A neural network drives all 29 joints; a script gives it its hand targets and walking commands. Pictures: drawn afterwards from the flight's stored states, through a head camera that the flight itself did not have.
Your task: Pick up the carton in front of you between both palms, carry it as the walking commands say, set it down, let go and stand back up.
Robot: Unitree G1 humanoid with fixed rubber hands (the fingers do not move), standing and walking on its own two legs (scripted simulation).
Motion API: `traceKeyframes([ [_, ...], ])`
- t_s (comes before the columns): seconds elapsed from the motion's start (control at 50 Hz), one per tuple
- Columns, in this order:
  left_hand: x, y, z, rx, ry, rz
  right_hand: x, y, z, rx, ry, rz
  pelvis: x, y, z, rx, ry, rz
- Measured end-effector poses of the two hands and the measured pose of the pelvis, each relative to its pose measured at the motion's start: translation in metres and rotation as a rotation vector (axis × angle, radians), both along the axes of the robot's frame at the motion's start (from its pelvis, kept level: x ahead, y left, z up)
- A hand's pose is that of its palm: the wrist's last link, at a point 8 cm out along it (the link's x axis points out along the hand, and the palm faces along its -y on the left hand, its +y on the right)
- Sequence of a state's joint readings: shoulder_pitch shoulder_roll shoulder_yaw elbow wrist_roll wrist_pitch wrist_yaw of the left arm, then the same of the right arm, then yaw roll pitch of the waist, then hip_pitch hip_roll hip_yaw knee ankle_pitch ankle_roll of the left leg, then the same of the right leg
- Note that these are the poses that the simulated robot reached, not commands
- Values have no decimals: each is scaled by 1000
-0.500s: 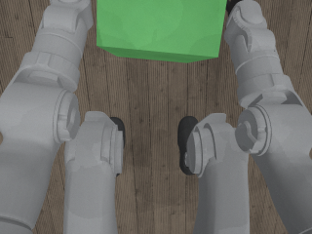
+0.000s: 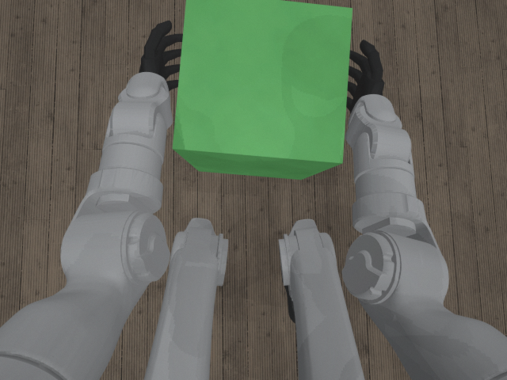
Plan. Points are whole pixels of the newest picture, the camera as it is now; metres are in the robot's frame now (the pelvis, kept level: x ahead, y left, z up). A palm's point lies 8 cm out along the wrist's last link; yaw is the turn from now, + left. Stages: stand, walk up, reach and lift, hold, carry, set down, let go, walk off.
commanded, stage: reach and lift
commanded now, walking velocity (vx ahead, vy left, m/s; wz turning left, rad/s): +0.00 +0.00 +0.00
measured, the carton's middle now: (258, 108) +0.51 +0.00 -0.14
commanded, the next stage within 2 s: none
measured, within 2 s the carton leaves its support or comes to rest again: neither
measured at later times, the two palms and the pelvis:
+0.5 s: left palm (109, 48) +0.47 +0.15 +0.08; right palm (432, 70) +0.47 -0.15 +0.09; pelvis +0.05 +0.00 +0.13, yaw +1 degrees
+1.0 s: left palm out of the picture +0.42 +0.15 +0.24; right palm out of the picture +0.43 -0.15 +0.24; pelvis +0.09 +0.00 +0.26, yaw +1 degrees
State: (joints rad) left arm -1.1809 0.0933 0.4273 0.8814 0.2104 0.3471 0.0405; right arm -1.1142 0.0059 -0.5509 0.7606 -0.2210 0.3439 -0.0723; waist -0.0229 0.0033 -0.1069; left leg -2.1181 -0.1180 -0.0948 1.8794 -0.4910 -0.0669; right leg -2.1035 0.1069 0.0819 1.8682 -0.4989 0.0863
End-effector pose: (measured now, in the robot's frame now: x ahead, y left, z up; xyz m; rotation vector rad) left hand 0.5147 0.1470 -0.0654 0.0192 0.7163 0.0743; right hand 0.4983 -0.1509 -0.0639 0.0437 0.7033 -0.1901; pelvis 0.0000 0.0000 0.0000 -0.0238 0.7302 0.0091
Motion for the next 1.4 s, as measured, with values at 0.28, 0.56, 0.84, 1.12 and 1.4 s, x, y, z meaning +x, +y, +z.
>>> traceKeyframes([
  [0.28, -16, 1, 75, -13, -24, 28, -10, 0, 76, 7, -25, 8, 21, -3, 63, 13, -10, -7],
  [0.56, -46, 0, 167, -16, -13, 44, -37, -1, 169, 11, -14, 10, 53, -3, 146, 14, -127, 0],
  [0.84, -75, 3, 253, -18, -17, 68, -61, 2, 255, 10, -18, 30, 77, -3, 223, 20, -302, 0],
  [1.12, -99, 2, 338, -12, -21, 71, -82, 0, 340, 3, -21, 43, 105, -3, 290, 22, -530, 3],
  [1.4, -121, 1, 402, 17, -37, 64, -101, 0, 403, -20, -36, 79, 110, -3, 318, 27, -750, 2],
])
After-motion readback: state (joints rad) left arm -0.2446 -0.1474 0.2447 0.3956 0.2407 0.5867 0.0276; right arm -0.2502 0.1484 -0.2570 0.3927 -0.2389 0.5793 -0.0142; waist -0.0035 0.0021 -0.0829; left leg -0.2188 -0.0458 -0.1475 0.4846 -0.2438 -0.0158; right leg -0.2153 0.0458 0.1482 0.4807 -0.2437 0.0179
